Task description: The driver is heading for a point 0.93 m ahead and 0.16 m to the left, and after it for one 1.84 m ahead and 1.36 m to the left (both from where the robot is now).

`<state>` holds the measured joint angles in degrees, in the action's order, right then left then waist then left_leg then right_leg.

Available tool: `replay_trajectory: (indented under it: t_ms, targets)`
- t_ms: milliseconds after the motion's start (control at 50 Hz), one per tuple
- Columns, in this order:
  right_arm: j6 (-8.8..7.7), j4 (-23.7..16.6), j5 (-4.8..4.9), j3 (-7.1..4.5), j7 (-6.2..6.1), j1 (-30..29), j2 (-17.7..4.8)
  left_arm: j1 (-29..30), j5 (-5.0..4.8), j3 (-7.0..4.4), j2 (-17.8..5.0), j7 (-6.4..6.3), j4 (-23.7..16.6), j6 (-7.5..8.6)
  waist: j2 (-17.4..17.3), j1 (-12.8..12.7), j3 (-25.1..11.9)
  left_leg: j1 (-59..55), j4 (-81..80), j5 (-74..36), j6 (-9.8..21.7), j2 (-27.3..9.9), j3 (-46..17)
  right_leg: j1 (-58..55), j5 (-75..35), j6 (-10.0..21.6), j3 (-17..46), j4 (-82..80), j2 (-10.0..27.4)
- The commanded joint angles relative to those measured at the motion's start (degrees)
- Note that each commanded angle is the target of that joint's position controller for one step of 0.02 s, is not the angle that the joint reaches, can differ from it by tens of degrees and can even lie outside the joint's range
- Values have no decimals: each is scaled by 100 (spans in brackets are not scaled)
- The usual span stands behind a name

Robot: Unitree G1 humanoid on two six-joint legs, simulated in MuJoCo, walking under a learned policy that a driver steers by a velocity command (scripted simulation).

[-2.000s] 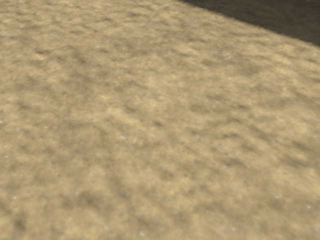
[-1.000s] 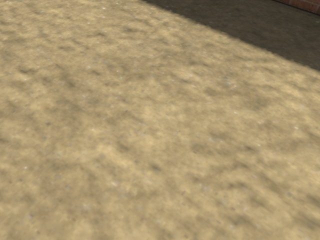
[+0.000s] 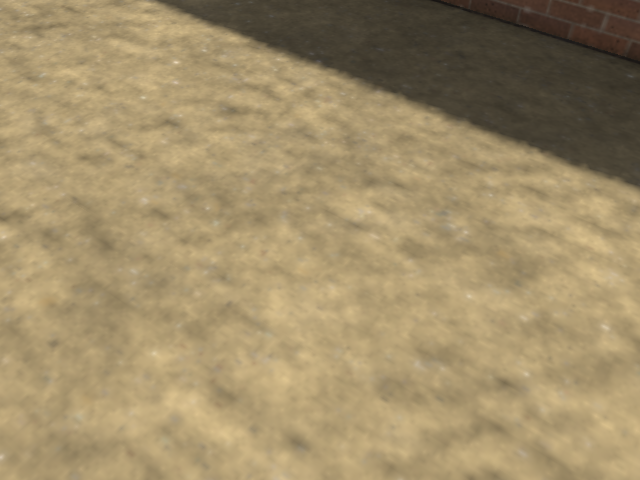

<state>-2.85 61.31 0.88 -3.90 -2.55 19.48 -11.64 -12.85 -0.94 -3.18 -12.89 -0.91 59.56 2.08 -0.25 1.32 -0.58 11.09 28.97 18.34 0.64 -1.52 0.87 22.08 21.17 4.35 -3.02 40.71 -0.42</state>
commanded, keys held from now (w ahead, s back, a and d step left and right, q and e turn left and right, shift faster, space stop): w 0.34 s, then no key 0.66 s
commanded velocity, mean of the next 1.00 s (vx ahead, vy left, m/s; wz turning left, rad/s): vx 0.22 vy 0.00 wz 0.00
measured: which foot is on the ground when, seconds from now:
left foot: down 0.00-0.12, up 0.14-0.56, down 0.58-1.00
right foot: down 0.00-0.60, up 0.62-0.90, down 0.92-1.00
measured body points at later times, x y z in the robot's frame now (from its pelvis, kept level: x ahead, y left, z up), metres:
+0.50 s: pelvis +0.19 -0.03 +0.00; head +0.22 -0.04 +0.45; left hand +0.12 +0.20 -0.14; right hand +0.41 -0.26 -0.11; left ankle +0.39 +0.10 -0.70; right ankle +0.07 -0.13 -0.74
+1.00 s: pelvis +0.32 -0.02 +0.00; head +0.33 -0.04 +0.45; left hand +0.37 +0.24 -0.14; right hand +0.42 -0.26 -0.15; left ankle +0.39 +0.08 -0.74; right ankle +0.34 -0.15 -0.74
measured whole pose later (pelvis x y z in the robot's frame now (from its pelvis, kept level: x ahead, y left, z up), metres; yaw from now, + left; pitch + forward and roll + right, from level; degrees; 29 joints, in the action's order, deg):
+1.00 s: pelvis +0.32 -0.02 +0.00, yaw -1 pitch +0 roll +1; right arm -1.1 57.7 -0.4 -1.7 -1.5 7.9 -11.9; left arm -13.3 0.9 -2.6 -11.2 -2.5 60.1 0.0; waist -1.2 0.1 -0.2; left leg 18.4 26.0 8.3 2.4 1.8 4.4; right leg 16.4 15.4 -1.0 0.2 31.6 2.9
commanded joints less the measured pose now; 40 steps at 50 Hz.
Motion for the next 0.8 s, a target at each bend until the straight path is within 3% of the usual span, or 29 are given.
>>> replay_trajectory:
  t_ms: [20,60,80,100,120,140,160,180,200,220,240,280,340,400,460,500,540,560,580,600,620,640,660,680,720,760,800]
  targets:
    - [-173,-198,53,-190,16,168,-895,786,-99,-73,-356,100,-537,279,-710,102,722,-474,-1807,1397,1109,-1755,-2127,1438,385,145,277,285,423]
    - [-162,-268,114,-203,80,-124,-964,559,-87,-70,-260,127,-413,337,-608,-114,595,32,-1590,820,885,-1308,-1361,261,-141,99,-133,-659,191]
    - [-132,-280,130,-213,112,-196,-1000,178,-70,-99,-252,132,-225,334,-579,-282,477,501,-1361,634,810,-1078,-1035,-634,-638,27,-382,-980,-47]
    - [-114,-290,117,-209,128,-188,-991,-345,-65,-165,-336,119,-2,306,-521,-464,322,882,-1020,451,736,-886,-840,-1424,-787,-29,-468,-1064,-224]
    - [-132,-340,94,-170,134,-333,-889,-956,-74,-244,-492,95,162,285,-286,-750,154,1301,-257,-176,567,-684,-555,-2171,-727,50,-117,-1226,-37]
    - [-181,-509,42,-66,155,-502,-480,-1703,-40,-376,-1034,33,270,290,1171,-958,-42,2337,1926,-261,132,-87,218,-3008,-231,547,1877,-2127,1247]
    - [-305,-716,52,-12,136,-568,-237,-2195,16,-363,-1317,110,347,345,2085,-986,-317,3498,3443,1266,61,430,-37,-3543,256,1301,4193,-3028,2266]
    - [-385,-743,162,-70,167,-693,-505,-1734,72,-219,-995,118,263,428,1281,-714,-10,4017,4357,1087,234,-25,-548,-3260,643,1319,4171,-2936,2394]
    - [-422,-771,204,-78,220,-798,-616,-1233,69,-124,-711,149,88,474,813,-540,236,4180,4472,446,408,-288,-567,-2946,573,1074,3484,-2920,2151]
    - [-425,-729,163,-93,218,-833,-616,-855,87,-75,-675,192,-45,488,474,-400,338,4041,4274,-131,475,-483,-477,-2596,199,871,2852,-3006,1889]
    - [-409,-722,95,-127,205,-876,-637,-642,87,-41,-649,213,-127,484,372,-296,428,3816,3872,-524,474,-620,-458,-2289,-427,729,2368,-3097,1708]
    - [-332,-691,58,-146,236,-867,-558,-820,111,35,-465,187,-65,434,491,-235,385,3372,3380,-892,377,-659,-289,-2051,-1549,592,1615,-3194,1398]
    - [-258,-909,-3,-105,259,-1422,-403,-1125,114,21,-636,76,5,397,346,-306,479,3472,2481,-1394,162,-571,-119,-2066,-2489,651,1157,-3282,1297]
    - [-274,-1153,6,8,308,-2106,-222,-1012,149,26,-725,-14,-62,330,386,-372,640,2653,1000,-2082,73,-224,192,-1519,-3713,457,500,-3201,987]
    - [-247,-1275,26,56,386,-2466,-263,-1299,91,5,-742,-33,81,282,518,-464,574,2051,451,-2447,110,-18,265,-1597,-4054,428,341,-2968,1022]
    - [-241,-1310,19,36,421,-2412,-428,-1199,66,-15,-718,-40,114,244,615,-315,479,1875,195,-2367,277,13,108,-1960,-4417,359,378,-2634,1162]
    - [-277,-1143,-49,-81,418,-1798,-772,-933,63,-65,-795,-56,61,207,706,64,48,1186,11,-2180,489,201,102,-2337,-5202,220,448,-1939,1193]
    - [-301,-918,-94,-168,402,-1158,-941,-821,54,-65,-774,-50,31,180,590,385,-295,419,-294,-2551,613,302,172,-2358,-5345,78,352,-1168,968]
    - [-313,-774,-188,-240,367,-596,-1252,-965,119,-31,-679,-25,-23,189,192,497,-860,-891,-38,-4566,811,-270,-270,-1684,-4265,-149,209,-63,646]
    - [-242,-718,-337,-230,330,-204,-1482,-1761,216,119,-150,21,72,216,-1025,176,-1809,-2928,465,-6677,1757,-1789,-1847,84,-424,-477,96,2121,-81]
    - [-196,-661,-225,-100,371,-54,-1137,-2183,46,168,-20,69,258,255,-1353,155,-2734,-3231,-136,-6135,2331,-2353,-3124,475,2005,-569,919,3254,-421]
    - [-153,-772,-96,-65,398,-536,-1012,-1756,-74,38,-460,79,196,229,-780,126,-2152,-2303,-518,-4434,2040,-2042,-2699,690,1768,-570,1070,3554,-97]
    - [-130,-917,-49,0,372,-1216,-827,-1108,-98,9,-533,30,1,160,-422,23,-1249,-1339,-835,-3258,1709,-1754,-2127,961,1371,-594,753,3393,161]
    - [-132,-968,-92,88,363,-1605,-624,-777,-35,-28,-525,-51,-58,60,-98,-113,-726,-372,-1152,-2612,1492,-1505,-1710,801,1023,-627,658,3015,367]
    - [-111,-929,-231,101,351,-1925,-600,-882,70,-52,-366,-165,-64,-127,-409,-411,-404,943,-1500,-1799,1207,-1095,-1127,-126,578,-618,589,2085,544]
    - [-94,-867,-320,94,304,-1868,-636,-957,93,-26,-197,-238,-45,-185,-628,-477,-394,1285,-1590,-1742,1240,-905,-811,-532,533,-613,441,1232,474]
    - [-78,-839,-293,83,238,-1747,-706,-791,118,-10,-225,-263,-81,-225,-646,-407,-548,1194,-1652,-1059,1270,-944,-867,-735,207,-585,417,518,466]
Velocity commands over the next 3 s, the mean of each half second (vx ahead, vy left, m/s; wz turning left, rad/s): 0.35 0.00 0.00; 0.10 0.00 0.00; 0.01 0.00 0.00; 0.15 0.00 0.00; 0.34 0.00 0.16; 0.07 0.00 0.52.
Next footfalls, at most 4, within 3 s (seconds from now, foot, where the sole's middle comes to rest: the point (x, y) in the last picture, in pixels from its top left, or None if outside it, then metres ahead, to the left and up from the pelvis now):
0.58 left None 0.43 0.08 -0.77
0.92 right None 0.38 -0.15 -0.77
2.40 right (384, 356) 0.83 -0.14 -0.77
2.86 left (285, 393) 0.74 0.10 -0.77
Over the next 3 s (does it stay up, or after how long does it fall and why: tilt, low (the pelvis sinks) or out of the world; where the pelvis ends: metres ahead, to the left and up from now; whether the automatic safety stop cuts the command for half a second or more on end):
stays up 0.71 -0.01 0.00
